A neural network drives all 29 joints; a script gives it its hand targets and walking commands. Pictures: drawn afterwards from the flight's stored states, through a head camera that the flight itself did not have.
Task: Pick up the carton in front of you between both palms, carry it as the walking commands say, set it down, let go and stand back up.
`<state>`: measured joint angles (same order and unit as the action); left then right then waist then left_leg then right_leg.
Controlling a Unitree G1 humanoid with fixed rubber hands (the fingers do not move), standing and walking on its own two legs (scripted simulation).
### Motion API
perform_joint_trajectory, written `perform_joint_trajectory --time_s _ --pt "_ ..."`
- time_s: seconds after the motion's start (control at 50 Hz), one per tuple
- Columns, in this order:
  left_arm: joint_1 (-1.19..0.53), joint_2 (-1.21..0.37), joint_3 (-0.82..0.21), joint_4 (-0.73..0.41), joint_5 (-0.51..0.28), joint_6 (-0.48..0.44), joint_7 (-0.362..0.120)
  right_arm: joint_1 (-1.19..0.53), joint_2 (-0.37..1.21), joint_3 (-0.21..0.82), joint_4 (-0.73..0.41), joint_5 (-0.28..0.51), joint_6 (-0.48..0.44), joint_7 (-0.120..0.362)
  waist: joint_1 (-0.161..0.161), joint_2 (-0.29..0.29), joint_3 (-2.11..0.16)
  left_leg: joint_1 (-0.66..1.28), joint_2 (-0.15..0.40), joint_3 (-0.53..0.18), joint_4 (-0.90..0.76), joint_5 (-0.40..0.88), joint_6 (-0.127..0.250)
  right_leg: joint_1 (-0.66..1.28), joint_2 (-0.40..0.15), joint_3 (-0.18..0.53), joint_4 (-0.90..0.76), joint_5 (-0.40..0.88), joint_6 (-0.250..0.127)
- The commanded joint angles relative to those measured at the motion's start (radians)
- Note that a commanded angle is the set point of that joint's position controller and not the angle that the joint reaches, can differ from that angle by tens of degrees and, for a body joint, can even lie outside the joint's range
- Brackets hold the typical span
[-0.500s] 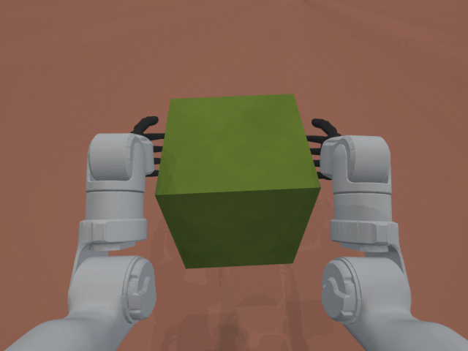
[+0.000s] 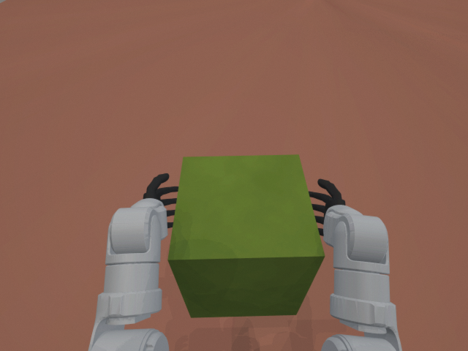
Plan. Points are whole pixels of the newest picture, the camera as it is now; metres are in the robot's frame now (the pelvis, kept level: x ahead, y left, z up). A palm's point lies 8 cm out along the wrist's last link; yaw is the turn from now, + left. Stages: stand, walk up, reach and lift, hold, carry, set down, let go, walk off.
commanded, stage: carry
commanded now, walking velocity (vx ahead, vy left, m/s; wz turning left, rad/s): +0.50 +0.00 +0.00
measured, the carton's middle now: (242, 239) +0.32 -0.01 +0.00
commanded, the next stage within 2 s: none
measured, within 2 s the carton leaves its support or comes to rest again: neither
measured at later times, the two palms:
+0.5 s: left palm (157, 113) +0.59 +0.19 +0.09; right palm (289, 119) +0.56 -0.11 +0.10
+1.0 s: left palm (194, 61) +0.89 +0.14 +0.07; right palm (292, 65) +0.89 -0.16 +0.06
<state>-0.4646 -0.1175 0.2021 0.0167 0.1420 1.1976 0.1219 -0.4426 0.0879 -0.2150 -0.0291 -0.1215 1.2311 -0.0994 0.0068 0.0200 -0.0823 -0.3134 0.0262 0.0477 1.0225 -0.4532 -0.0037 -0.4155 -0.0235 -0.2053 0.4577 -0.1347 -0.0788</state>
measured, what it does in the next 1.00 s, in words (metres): walks ahead: left foot, then right foot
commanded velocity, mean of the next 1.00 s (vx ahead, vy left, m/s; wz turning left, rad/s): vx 0.50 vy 0.00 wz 0.00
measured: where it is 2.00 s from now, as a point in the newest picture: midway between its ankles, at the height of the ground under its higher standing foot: (234, 165)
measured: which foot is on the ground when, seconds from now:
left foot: up 0.00-0.34, down 0.36-0.90, up 0.92-1.00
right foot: down 0.00-0.40, up 0.42-0.86, down 0.88-1.00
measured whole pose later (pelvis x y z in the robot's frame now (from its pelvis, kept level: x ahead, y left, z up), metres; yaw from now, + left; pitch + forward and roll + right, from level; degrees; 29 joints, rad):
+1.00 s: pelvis +0.62 -0.01 +0.00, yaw +1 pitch +4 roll +0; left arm -0.18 -0.14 0.10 -0.19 0.13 1.19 0.10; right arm -0.15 0.13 -0.11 -0.25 -0.14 1.22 -0.09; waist 0.01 0.03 -0.10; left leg -0.36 0.08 0.06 1.14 -0.40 0.00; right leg -0.40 -0.06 -0.25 0.48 -0.15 -0.07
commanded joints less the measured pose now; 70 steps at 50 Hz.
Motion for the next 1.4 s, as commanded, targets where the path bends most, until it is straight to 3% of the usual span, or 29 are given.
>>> perform_joint_trajectory --time_s 0.0,0.12,0.26,0.3,0.34,0.36,0.38,0.4,0.42,0.46,0.5,0.58,0.76,0.8,0.84,0.86,0.88,0.9,0.92,0.94,0.96,0.98,1.06,1.14,1.26,1.3,1.34,1.36,1.38 --pt "-0.554 -1.108 -0.697 -0.227 -0.457 -0.002 -0.273 -0.579 1.137 0.744 -0.166 0.439 -0.031 0.255 0.013 -0.070 -0.416 -0.392 0.075 -0.056 0.056 0.074 0.007 0.656 -0.336 0.438 -0.168 0.270 -0.082" --pt "-0.265 -1.049 -0.778 -0.357 -0.457 -0.016 -0.300 -0.300 1.057 0.823 -0.324 0.387 -0.063 0.232 0.014 -0.146 -0.356 -0.309 0.063 0.053 -0.273 0.206 -0.030 0.545 -0.256 0.215 -0.247 0.196 -0.067" --pt "-0.174 -0.884 -0.773 -0.379 -0.449 0.040 -0.304 -0.212 0.930 0.811 -0.361 0.395 0.001 0.244 0.018 -0.171 -0.183 -0.209 0.044 0.132 -0.514 0.410 0.002 0.454 -0.219 0.119 -0.237 0.208 -0.020" --pt "-0.182 -0.850 -0.767 -0.357 -0.442 0.059 -0.301 -0.214 0.892 0.795 -0.336 0.393 0.022 0.248 0.014 -0.166 -0.151 -0.134 0.031 0.166 -0.554 0.371 0.019 0.423 -0.219 0.102 -0.177 0.196 -0.006" --pt "-0.200 -0.824 -0.765 -0.340 -0.440 0.076 -0.296 -0.201 0.864 0.770 -0.292 0.387 0.039 0.252 -0.012 -0.097 -0.213 0.154 -0.012 0.213 -0.561 0.270 0.034 0.284 -0.159 0.017 0.070 0.253 0.035" --pt "-0.219 -0.811 -0.766 -0.336 -0.440 0.086 -0.293 -0.195 0.846 0.754 -0.269 0.379 0.044 0.253 -0.032 0.017 -0.260 0.349 0.139 -0.031 -0.614 0.136 0.073 0.098 -0.109 -0.002 0.296 0.135 0.085" --pt "-0.266 -0.832 -0.777 -0.355 -0.447 0.098 -0.290 -0.213 0.844 0.741 -0.238 0.372 0.040 0.256 -0.043 0.287 -0.332 0.540 0.369 -0.460 -0.744 0.044 0.211 -0.171 0.003 0.014 0.608 -0.150 0.128" --pt "-0.286 -0.843 -0.774 -0.342 -0.454 0.100 -0.293 -0.210 0.875 0.744 -0.231 0.386 0.041 0.257 -0.032 0.281 -0.300 0.536 0.400 -0.571 -0.805 0.183 0.238 -0.320 0.020 0.123 0.750 -0.366 0.106" --pt "-0.288 -0.881 -0.775 -0.319 -0.463 0.094 -0.296 -0.233 0.902 0.746 -0.249 0.397 0.039 0.259 -0.028 0.196 -0.298 0.491 0.386 -0.470 -0.772 0.267 0.224 -0.340 -0.043 0.180 0.819 -0.355 0.078" --pt "-0.287 -0.944 -0.776 -0.310 -0.470 0.072 -0.300 -0.280 0.973 0.769 -0.277 0.417 0.023 0.267 -0.021 0.035 -0.291 0.342 0.347 -0.305 -0.787 0.244 0.161 -0.287 -0.116 0.211 0.750 -0.231 0.062" --pt "-0.294 -0.977 -0.786 -0.326 -0.462 0.049 -0.293 -0.309 1.015 0.793 -0.302 0.439 0.005 0.277 -0.016 0.073 -0.277 0.247 0.302 -0.175 -0.850 0.150 0.122 -0.221 -0.123 0.184 0.634 -0.130 0.072" --pt "-0.265 -0.984 -0.806 -0.355 -0.433 0.023 -0.273 -0.284 0.999 0.809 -0.316 0.456 -0.013 0.287 -0.018 0.100 -0.250 0.266 0.275 -0.068 -0.915 0.161 0.138 -0.244 -0.120 0.128 0.420 -0.034 0.106" --pt "-0.167 -0.926 -0.801 -0.318 -0.426 0.036 -0.285 -0.173 0.939 0.787 -0.274 0.401 -0.006 0.282 -0.026 0.122 -0.122 0.392 0.227 0.081 -0.854 0.507 0.109 -0.204 -0.064 0.022 0.052 0.126 0.080" --pt "-0.179 -0.925 -0.799 -0.321 -0.437 0.036 -0.290 -0.181 0.943 0.790 -0.271 0.401 -0.008 0.280 -0.025 0.138 -0.114 0.402 0.226 0.105 -0.793 0.587 0.092 -0.122 -0.052 0.001 0.003 0.106 0.061" --pt "-0.169 -0.927 -0.791 -0.309 -0.440 0.033 -0.295 -0.186 0.944 0.798 -0.273 0.406 -0.010 0.278 -0.007 0.108 -0.182 0.339 0.183 0.180 -0.563 0.750 0.057 0.140 0.018 -0.081 -0.047 0.032 0.050" --pt "-0.147 -0.928 -0.781 -0.292 -0.439 0.030 -0.298 -0.187 0.936 0.803 -0.275 0.406 -0.010 0.277 0.011 0.051 -0.264 0.200 0.156 0.189 -0.370 0.672 0.028 0.377 -0.029 -0.012 -0.019 -0.031 0.043" --pt "-0.136 -0.915 -0.768 -0.275 -0.424 0.021 -0.301 -0.205 0.947 0.817 -0.295 0.410 -0.005 0.275 0.025 -0.176 -0.379 -0.097 0.072 0.172 -0.048 0.425 -0.029 0.649 -0.303 0.419 -0.092 -0.199 -0.071" --pt "-0.117 -0.941 -0.769 -0.250 -0.427 0.010 -0.303 -0.226 0.951 0.825 -0.318 0.416 -0.006 0.277 0.025 -0.377 -0.394 -0.339 -0.042 0.093 0.154 -0.007 -0.035 0.748 -0.418 0.724 -0.221 -0.095 -0.156" --pt "-0.133 -0.966 -0.772 -0.278 -0.440 0.001 -0.305 -0.235 0.979 0.835 -0.305 0.419 -0.017 0.278 0.016 -0.285 -0.366 -0.405 0.011 -0.010 0.266 -0.025 -0.002 0.728 -0.410 0.632 -0.199 0.059 -0.149" --pt "-0.141 -1.001 -0.781 -0.291 -0.448 -0.009 -0.307 -0.237 1.003 0.840 -0.309 0.425 -0.030 0.281 0.016 -0.188 -0.369 -0.416 0.055 -0.037 0.286 0.006 0.021 0.673 -0.378 0.543 -0.171 0.144 -0.125" --pt "-0.156 -1.026 -0.791 -0.312 -0.453 -0.020 -0.309 -0.235 1.027 0.848 -0.314 0.426 -0.043 0.282 0.011 -0.089 -0.347 -0.400 0.095 -0.050 0.235 0.072 0.028 0.592 -0.356 0.458 -0.176 0.149 -0.085" --pt "-0.167 -1.039 -0.798 -0.329 -0.458 -0.029 -0.311 -0.229 1.043 0.855 -0.321 0.426 -0.053 0.280 0.005 -0.072 -0.335 -0.360 0.120 -0.056 0.157 0.130 0.025 0.518 -0.335 0.384 -0.209 0.105 -0.055" --pt "-0.129 -1.034 -0.816 -0.359 -0.474 -0.045 -0.322 -0.157 1.069 0.864 -0.330 0.405 -0.084 0.263 0.007 -0.148 -0.294 -0.301 0.112 0.021 -0.071 0.226 -0.003 0.425 -0.291 0.222 -0.303 -0.040 -0.043" --pt "-0.101 -0.982 -0.822 -0.390 -0.474 -0.043 -0.326 -0.120 1.033 0.865 -0.355 0.390 -0.085 0.251 0.010 -0.148 -0.216 -0.318 0.095 0.085 -0.326 0.338 -0.022 0.450 -0.253 0.134 -0.319 0.052 -0.045" --pt "-0.100 -0.868 -0.797 -0.424 -0.446 0.006 -0.302 -0.145 0.916 0.842 -0.405 0.407 -0.028 0.249 0.013 -0.168 -0.115 -0.247 0.065 0.144 -0.516 0.439 0.013 0.482 -0.241 0.068 -0.273 0.155 -0.020" --pt "-0.108 -0.839 -0.788 -0.413 -0.439 0.027 -0.295 -0.150 0.882 0.823 -0.392 0.405 -0.006 0.252 0.009 -0.169 -0.113 -0.157 0.046 0.177 -0.550 0.391 0.030 0.481 -0.240 0.044 -0.190 0.230 0.000" --pt "-0.133 -0.815 -0.787 -0.412 -0.440 0.046 -0.289 -0.138 0.859 0.798 -0.362 0.402 0.011 0.255 -0.023 -0.092 -0.212 0.186 -0.014 0.232 -0.574 0.296 0.034 0.345 -0.167 -0.044 0.114 0.316 0.049" --pt "-0.156 -0.801 -0.788 -0.415 -0.441 0.057 -0.287 -0.136 0.845 0.785 -0.347 0.396 0.016 0.258 -0.042 0.050 -0.269 0.380 0.168 -0.051 -0.649 0.144 0.071 0.154 -0.118 -0.038 0.360 0.143 0.095" --pt "-0.193 -0.825 -0.801 -0.439 -0.446 0.069 -0.284 -0.157 0.847 0.772 -0.317 0.393 0.012 0.262 -0.039 0.330 -0.349 0.607 0.395 -0.485 -0.768 0.090 0.207 -0.149 0.008 0.008 0.661 -0.221 0.137"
